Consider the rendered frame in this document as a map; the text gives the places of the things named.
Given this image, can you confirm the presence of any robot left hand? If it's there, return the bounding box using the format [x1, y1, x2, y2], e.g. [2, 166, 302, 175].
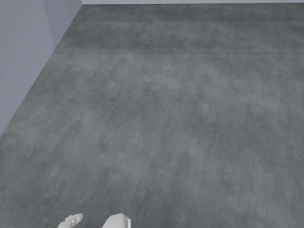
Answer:
[57, 214, 83, 228]

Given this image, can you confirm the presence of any left robot thigh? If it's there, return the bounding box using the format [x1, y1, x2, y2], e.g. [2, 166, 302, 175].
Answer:
[102, 214, 131, 228]

